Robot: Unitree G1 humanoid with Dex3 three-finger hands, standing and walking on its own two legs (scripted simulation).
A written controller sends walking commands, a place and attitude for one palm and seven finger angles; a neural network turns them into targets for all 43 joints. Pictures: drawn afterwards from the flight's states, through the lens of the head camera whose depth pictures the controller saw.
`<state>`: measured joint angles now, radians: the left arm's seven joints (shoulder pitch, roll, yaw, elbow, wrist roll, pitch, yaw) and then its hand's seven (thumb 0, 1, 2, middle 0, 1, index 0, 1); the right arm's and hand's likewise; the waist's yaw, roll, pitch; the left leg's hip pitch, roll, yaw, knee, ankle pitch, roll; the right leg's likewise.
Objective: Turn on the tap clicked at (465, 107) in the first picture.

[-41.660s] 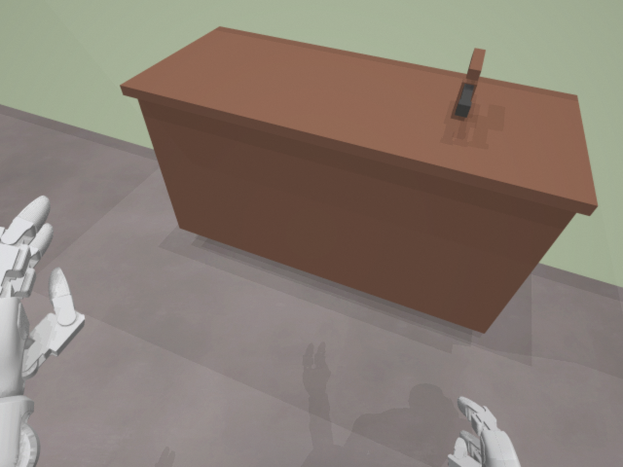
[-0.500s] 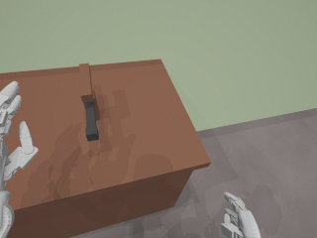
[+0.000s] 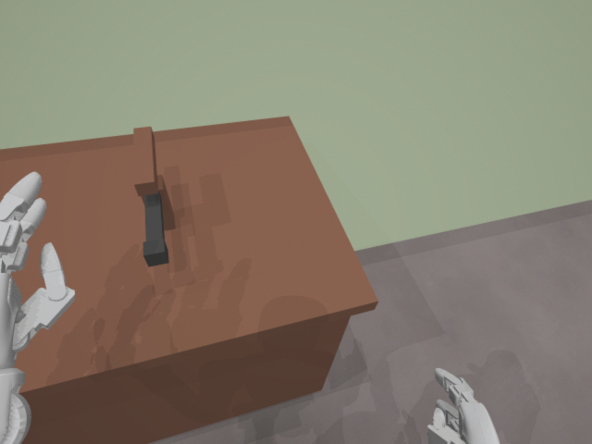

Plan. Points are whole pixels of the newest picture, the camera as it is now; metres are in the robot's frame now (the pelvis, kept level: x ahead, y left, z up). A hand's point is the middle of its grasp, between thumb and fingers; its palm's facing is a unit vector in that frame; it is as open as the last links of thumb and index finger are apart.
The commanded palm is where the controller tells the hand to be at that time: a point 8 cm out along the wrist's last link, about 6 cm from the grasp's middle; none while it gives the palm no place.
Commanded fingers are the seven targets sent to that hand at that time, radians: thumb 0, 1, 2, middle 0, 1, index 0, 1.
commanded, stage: shuffle to correct the standing spot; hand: left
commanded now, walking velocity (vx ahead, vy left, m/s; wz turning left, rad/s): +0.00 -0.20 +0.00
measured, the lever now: (156, 252) +0.35 +0.23 +0.05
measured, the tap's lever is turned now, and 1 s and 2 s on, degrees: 0 0 0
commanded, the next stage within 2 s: none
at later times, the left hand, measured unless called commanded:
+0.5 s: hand (136, 285) +0.23 +0.19 +0.16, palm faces +0.32 -0.87 -0.38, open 7.4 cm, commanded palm +0.17 +0.23 +0.17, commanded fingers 0.00 0.90 0.90 -0.20 -0.30 -0.20 -0.30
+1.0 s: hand (159, 285) +0.23 +0.16 +0.16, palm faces +0.31 -0.86 -0.40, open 7.4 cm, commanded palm +0.17 +0.21 +0.17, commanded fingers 0.00 0.90 0.90 -0.20 -0.30 -0.20 -0.30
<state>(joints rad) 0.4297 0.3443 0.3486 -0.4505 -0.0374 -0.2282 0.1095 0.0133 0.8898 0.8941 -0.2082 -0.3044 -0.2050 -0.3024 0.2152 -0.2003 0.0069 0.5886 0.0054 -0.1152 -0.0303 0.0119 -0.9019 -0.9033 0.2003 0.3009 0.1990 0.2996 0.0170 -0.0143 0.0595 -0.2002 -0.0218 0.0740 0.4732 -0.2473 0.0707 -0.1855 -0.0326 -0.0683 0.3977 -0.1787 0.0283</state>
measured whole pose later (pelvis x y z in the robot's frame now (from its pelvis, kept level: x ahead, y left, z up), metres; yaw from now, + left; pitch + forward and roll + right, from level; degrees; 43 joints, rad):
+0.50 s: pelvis +0.01 -0.05 +0.00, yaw -1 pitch +0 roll -1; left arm 0.45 0.38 0.37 -0.52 -0.08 -0.18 0.08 0.01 0.89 0.89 -0.21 -0.30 -0.21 -0.30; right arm 0.20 -0.19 -0.01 0.55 0.01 -0.08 -0.02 0.01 -0.90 -0.90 0.20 0.30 0.20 0.30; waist 0.01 -0.02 0.08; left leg -0.24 0.06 0.05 0.54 -0.28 -0.01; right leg -0.23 0.04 -0.09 0.45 -0.22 -0.05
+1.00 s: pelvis +0.01 -0.07 -0.01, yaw +0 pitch +0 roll -1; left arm 0.48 0.41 0.39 -0.56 -0.09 -0.16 0.08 0.01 0.89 0.89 -0.21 -0.30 -0.21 -0.30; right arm 0.21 -0.19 -0.01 0.56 0.01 -0.07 -0.04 0.01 -0.90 -0.90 0.20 0.30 0.20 0.30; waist -0.01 -0.02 0.07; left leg -0.27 0.08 0.03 0.57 -0.30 -0.04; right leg -0.25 0.07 -0.11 0.49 -0.25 -0.08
